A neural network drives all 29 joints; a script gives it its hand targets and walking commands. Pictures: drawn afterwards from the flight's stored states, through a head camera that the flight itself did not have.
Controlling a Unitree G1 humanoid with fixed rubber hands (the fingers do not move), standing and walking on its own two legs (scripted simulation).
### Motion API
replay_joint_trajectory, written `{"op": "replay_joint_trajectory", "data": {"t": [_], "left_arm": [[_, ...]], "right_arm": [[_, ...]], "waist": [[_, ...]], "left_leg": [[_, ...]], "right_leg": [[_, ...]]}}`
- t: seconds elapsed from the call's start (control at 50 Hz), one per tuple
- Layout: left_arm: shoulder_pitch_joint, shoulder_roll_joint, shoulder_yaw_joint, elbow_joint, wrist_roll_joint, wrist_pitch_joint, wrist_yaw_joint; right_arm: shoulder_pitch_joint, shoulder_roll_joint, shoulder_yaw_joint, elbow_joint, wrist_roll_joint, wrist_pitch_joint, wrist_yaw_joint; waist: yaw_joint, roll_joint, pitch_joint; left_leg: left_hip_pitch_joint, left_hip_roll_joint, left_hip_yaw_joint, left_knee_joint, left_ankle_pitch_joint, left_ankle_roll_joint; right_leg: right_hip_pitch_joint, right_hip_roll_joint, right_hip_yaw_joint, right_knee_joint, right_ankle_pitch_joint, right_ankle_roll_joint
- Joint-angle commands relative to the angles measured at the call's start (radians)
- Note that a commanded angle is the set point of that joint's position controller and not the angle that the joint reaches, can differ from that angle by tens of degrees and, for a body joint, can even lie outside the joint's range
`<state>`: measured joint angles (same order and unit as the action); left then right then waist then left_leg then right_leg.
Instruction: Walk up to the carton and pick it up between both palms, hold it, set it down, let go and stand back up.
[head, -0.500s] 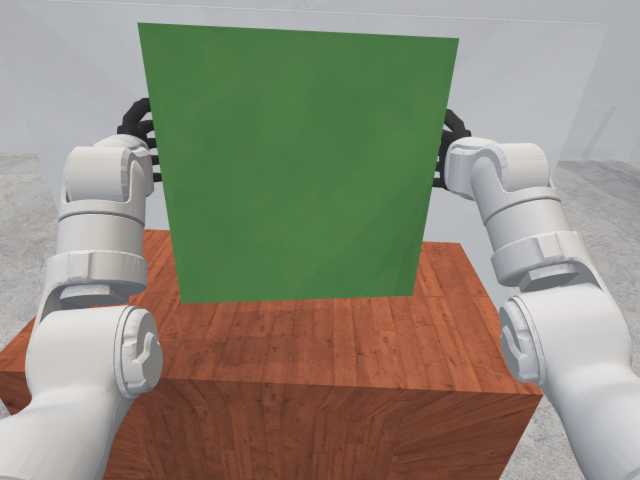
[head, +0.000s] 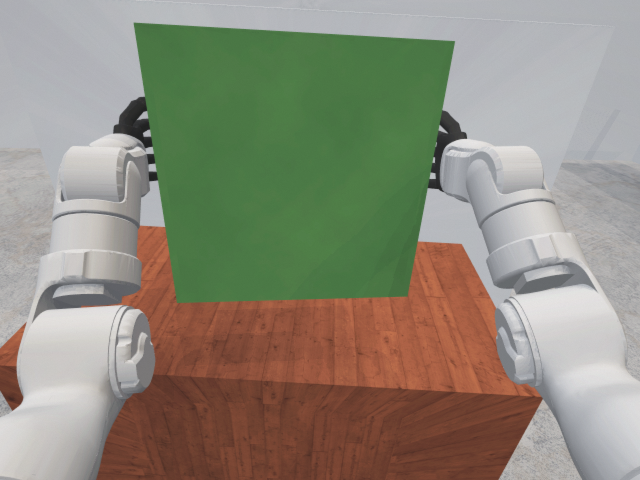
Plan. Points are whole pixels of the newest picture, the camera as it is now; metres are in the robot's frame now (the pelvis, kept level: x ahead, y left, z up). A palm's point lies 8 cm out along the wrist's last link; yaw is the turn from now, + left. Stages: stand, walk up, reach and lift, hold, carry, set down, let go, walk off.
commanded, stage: hold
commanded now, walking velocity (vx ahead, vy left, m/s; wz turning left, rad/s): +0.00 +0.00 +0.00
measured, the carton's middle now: (292, 155) +0.43 +0.01 +0.30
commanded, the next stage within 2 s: none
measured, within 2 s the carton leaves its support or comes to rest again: neither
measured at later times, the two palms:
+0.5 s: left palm (138, 158) +0.37 +0.19 +0.32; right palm (454, 161) +0.35 -0.18 +0.32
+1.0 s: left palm (135, 157) +0.37 +0.19 +0.32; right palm (452, 162) +0.35 -0.18 +0.32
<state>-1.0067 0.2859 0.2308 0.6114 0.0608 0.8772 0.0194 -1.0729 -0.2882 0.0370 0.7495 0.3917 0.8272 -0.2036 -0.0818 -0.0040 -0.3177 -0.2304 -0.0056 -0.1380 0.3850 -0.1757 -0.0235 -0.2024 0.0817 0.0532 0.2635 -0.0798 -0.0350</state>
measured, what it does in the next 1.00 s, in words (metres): stands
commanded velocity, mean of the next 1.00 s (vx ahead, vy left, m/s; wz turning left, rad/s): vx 0.00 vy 0.00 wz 0.00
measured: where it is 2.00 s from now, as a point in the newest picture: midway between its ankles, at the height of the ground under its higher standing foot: outside the picture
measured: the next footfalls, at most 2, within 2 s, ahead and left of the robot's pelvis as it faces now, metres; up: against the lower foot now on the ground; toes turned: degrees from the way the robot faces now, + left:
none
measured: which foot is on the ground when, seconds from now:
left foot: down 0.00-1.00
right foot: down 0.00-1.00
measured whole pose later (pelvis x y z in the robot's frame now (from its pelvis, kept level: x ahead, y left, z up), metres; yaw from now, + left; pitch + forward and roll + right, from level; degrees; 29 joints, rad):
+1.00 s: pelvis +0.00 +0.00 +0.00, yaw +0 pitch +0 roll -1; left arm -1.00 0.26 0.25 0.60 0.08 0.89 0.02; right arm -1.07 -0.30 0.03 0.75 0.39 0.84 -0.20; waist -0.09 0.00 -0.31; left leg -0.21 -0.01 -0.14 0.39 -0.18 -0.02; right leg -0.18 0.08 0.07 0.26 -0.08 -0.03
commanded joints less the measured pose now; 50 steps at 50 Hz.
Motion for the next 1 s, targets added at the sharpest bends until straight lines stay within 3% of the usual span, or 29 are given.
{"op": "replay_joint_trajectory", "data": {"t": [0.0, 0.02, 0.08, 0.12, 0.14, 0.18, 0.22, 0.28, 0.38, 0.42, 0.48, 0.52, 0.54, 0.56, 0.58, 0.6, 0.66, 0.68, 0.7, 0.76, 0.78, 0.8, 0.82, 0.88, 0.9, 0.92, 0.94, 0.96, 0.98], "left_arm": [[-0.923, -0.717, -0.243, -0.285, -0.238, -0.096, -0.207], [-0.925, -0.693, -0.217, -0.237, -0.227, -0.096, -0.212], [-0.967, -0.749, -0.292, -0.318, -0.288, -0.116, -0.213], [-0.982, -0.741, -0.264, -0.317, -0.265, -0.11, -0.203], [-0.958, -0.727, -0.26, -0.301, -0.278, -0.114, -0.203], [-0.937, -0.71, -0.248, -0.295, -0.272, -0.117, -0.204], [-0.999, -0.749, -0.298, -0.354, -0.297, -0.122, -0.188], [-0.91, -0.698, -0.212, -0.246, -0.22, -0.095, -0.193], [-1.004, -0.732, -0.287, -0.371, -0.29, -0.109, -0.201], [-0.969, -0.697, -0.22, -0.295, -0.249, -0.106, -0.194], [-0.915, -0.678, -0.215, -0.285, -0.235, -0.089, -0.199], [-0.963, -0.703, -0.275, -0.322, -0.277, -0.081, -0.207], [-0.965, -0.678, -0.241, -0.304, -0.261, -0.09, -0.212], [-0.974, -0.668, -0.243, -0.283, -0.26, -0.092, -0.212], [-0.965, -0.685, -0.242, -0.295, -0.265, -0.094, -0.215], [-0.968, -0.717, -0.27, -0.31, -0.269, -0.087, -0.216], [-0.952, -0.695, -0.235, -0.282, -0.255, -0.087, -0.221], [-0.932, -0.685, -0.22, -0.254, -0.246, -0.084, -0.219], [-0.904, -0.685, -0.211, -0.213, -0.229, -0.084, -0.221], [-0.919, -0.726, -0.246, -0.313, -0.257, -0.091, -0.218], [-0.959, -0.716, -0.229, -0.316, -0.244, -0.091, -0.219], [-0.972, -0.722, -0.277, -0.359, -0.271, -0.096, -0.216], [-0.957, -0.723, -0.253, -0.36, -0.26, -0.099, -0.212], [-0.967, -0.737, -0.266, -0.324, -0.264, -0.08, -0.209], [-0.914, -0.699, -0.223, -0.262, -0.243, -0.082, -0.211], [-0.981, -0.729, -0.259, -0.313, -0.26, -0.094, -0.211], [-0.926, -0.721, -0.238, -0.282, -0.245, -0.084, -0.211], [-0.969, -0.747, -0.28, -0.359, -0.277, -0.093, -0.211], [-0.931, -0.731, -0.234, -0.296, -0.247, -0.084, -0.209]], "right_arm": [[-0.953, 0.6, 0.092, -0.366, 0.205, -0.086, 0.192], [-0.969, 0.588, 0.089, -0.353, 0.192, -0.084, 0.195], [-1.032, 0.607, 0.106, -0.474, 0.221, -0.107, 0.194], [-1.062, 0.648, 0.135, -0.465, 0.229, -0.102, 0.198], [-1.037, 0.621, 0.109, -0.458, 0.217, -0.1, 0.195], [-1.031, 0.638, 0.154, -0.457, 0.228, -0.102, 0.2], [-1.059, 0.654, 0.141, -0.486, 0.233, -0.108, 0.199], [-1.004, 0.612, 0.127, -0.386, 0.216, -0.087, 0.202], [-1.101, 0.689, 0.169, -0.52, 0.264, -0.102, 0.195], [-1.086, 0.68, 0.164, -0.475, 0.247, -0.099, 0.193], [-0.961, 0.64, 0.132, -0.39, 0.241, -0.073, 0.194], [-1.006, 0.617, 0.116, -0.434, 0.238, -0.08, 0.184], [-1.031, 0.637, 0.124, -0.449, 0.239, -0.082, 0.18], [-1.003, 0.608, 0.098, -0.405, 0.218, -0.077, 0.177], [-0.996, 0.628, 0.113, -0.421, 0.225, -0.08, 0.18], [-1.014, 0.606, 0.102, -0.438, 0.23, -0.083, 0.183], [-1.016, 0.611, 0.107, -0.406, 0.224, -0.076, 0.178], [-1.029, 0.614, 0.131, -0.409, 0.23, -0.077, 0.182], [-1.005, 0.582, 0.104, -0.394, 0.212, -0.079, 0.184], [-1.026, 0.62, 0.144, -0.485, 0.248, -0.088, 0.184], [-1.025, 0.622, 0.126, -0.452, 0.231, -0.085, 0.187], [-0.997, 0.591, 0.103, -0.453, 0.229, -0.09, 0.192], [-1.008, 0.634, 0.142, -0.462, 0.246, -0.09, 0.195], [-1.026, 0.587, 0.098, -0.422, 0.215, -0.083, 0.205], [-0.973, 0.566, 0.085, -0.367, 0.188, -0.081, 0.202], [-1.025, 0.595, 0.097, -0.414, 0.2, -0.095, 0.205], [-1.006, 0.623, 0.118, -0.409, 0.21, -0.09, 0.203], [-1.059, 0.612, 0.135, -0.479, 0.236, -0.103, 0.199], [-1.034, 0.633, 0.14, -0.457, 0.23, -0.092, 0.197]], "waist": [[-0.012, 0.116, -0.252], [0.002, 0.104, -0.222], [-0.032, 0.113, -0.368], [0.011, 0.08, -0.347], [-0.02, 0.061, -0.329], [0.014, 0.044, -0.385], [-0.001, 0.075, -0.392], [0.027, 0.072, -0.268], [0.017, 0.043, -0.408], [0.045, 0.013, -0.374], [0.027, 0.051, -0.287], [-0.02, 0.068, -0.342], [0.007, 0.041, -0.314], [-0.025, 0.054, -0.283], [0.001, 0.051, -0.298], [-0.032, 0.096, -0.349], [-0.014, 0.075, -0.313], [0.014, 0.079, -0.278], [-0.007, 0.08, -0.259], [-0.009, 0.076, -0.331], [-0.003, 0.074, -0.334], [-0.049, 0.124, -0.332], [0.002, 0.099, -0.343], [-0.028, 0.121, -0.297], [-0.012, 0.094, -0.23], [-0.023, 0.094, -0.292], [0.001, 0.072, -0.322], [-0.012, 0.099, -0.39], [0.014, 0.078, -0.329]], "left_leg": [[-0.024, 0.001, -0.001, -0.089, 0.063, 0.01], [-0.078, 0.015, -0.014, -0.111, -0.021, 0.026], [-0.005, -0.001, -0.005, -0.073, 0.091, 0.027], [-0.005, 0.002, -0.003, -0.078, 0.117, 0.021], [0.01, -0.005, -0.002, -0.073, 0.124, 0.025], [0.015, -0.003, -0.004, -0.073, 0.086, 0.035], [0.029, -0.003, -0.015, -0.061, 0.129, 0.027], [-0.002, -0.009, 0.01, -0.082, 0.054, 0.038], [0.055, -0.016, 0.004, -0.053, 0.143, 0.035], [0.06, -0.017, 0.01, -0.053, 0.138, 0.038], [-0.008, -0.005, 0.006, -0.071, 0.112, 0.037], [0.051, -0.015, 0.01, -0.057, 0.126, 0.026], [0.022, -0.014, 0.008, -0.059, 0.108, 0.035], [0.018, -0.02, 0.016, -0.063, 0.099, 0.035], [0.005, -0.008, 0.009, -0.069, 0.095, 0.032], [0.029, -0.015, 0.012, -0.059, 0.135, 0.022], [0.018, -0.015, 0.009, -0.064, 0.1, 0.018], [-0.01, -0.008, 0.011, -0.068, 0.104, 0.02], [-0.024, -0.005, 0.006, -0.079, 0.08, 0.027], [0.036, -0.007, 0.003, -0.046, 0.193, 0.011], [0.051, -0.015, 0.011, -0.052, 0.148, 0.005], [0.047, -0.012, -0.005, -0.06, 0.156, 0.003], [0.036, -0.007, -0.003, -0.053, 0.164, 0.009], [0.007, 0.014, -0.01, -0.092, 0.075, 0.012], [-0.024, -0.003, 0.0, -0.094, 0.032, 0.016], [0.003, 0.004, -0.002, -0.084, 0.073, 0.022], [0.019, 0.006, 0.0, -0.076, 0.12, 0.026], [0.034, -0.008, -0.009, -0.058, 0.168, 0.014], [0.014, -0.002, -0.001, -0.059, 0.145, 0.014]], "right_leg": [[0.269, -0.033, 0.063, -0.002, 0.131, 0.004], [0.301, -0.036, 0.06, 0.002, 0.08, 0.007], [0.297, -0.041, 0.067, 0.015, 0.158, 0.003], [0.295, -0.026, 0.059, 0.014, 0.159, 0.008], [0.278, -0.038, 0.065, 0.008, 0.184, 0.007], [0.305, -0.04, 0.068, 0.012, 0.138, 0.012], [0.271, -0.035, 0.06, 0.022, 0.182, 0.008], [0.257, -0.044, 0.077, -0.014, 0.088, 0.01], [0.267, -0.048, 0.082, 0.002, 0.194, 0.02], [0.254, -0.045, 0.074, -0.001, 0.191, 0.026], [0.297, -0.045, 0.079, -0.003, 0.165, 0.015], [0.258, -0.05, 0.077, -0.002, 0.18, 0.015], [0.248, -0.051, 0.074, -0.002, 0.17, 0.019], [0.236, -0.056, 0.077, -0.008, 0.156, 0.017], [0.278, -0.053, 0.073, 0.002, 0.167, 0.013], [0.28, -0.049, 0.07, 0.006, 0.182, 0.012], [0.26, -0.052, 0.068, -0.003, 0.145, 0.013], [0.264, -0.042, 0.066, -0.001, 0.144, 0.015], [0.279, -0.05, 0.061, -0.007, 0.138, 0.01], [0.303, -0.04, 0.063, 0.014, 0.248, 0.006], [0.281, -0.036, 0.062, 0.011, 0.206, 0.011], [0.25, -0.041, 0.061, 0.009, 0.202, 0.004], [0.274, -0.039, 0.066, 0.011, 0.213, 0.007], [0.292, -0.034, 0.061, 0.007, 0.137, 0.0], [0.251, -0.043, 0.052, -0.007, 0.092, 0.0], [0.26, -0.04, 0.059, 0.004, 0.124, 0.001], [0.291, -0.041, 0.063, 0.003, 0.171, -0.001], [0.303, -0.039, 0.06, 0.016, 0.218, 0.004], [0.305, -0.037, 0.059, 0.01, 0.201, 0.008]]}}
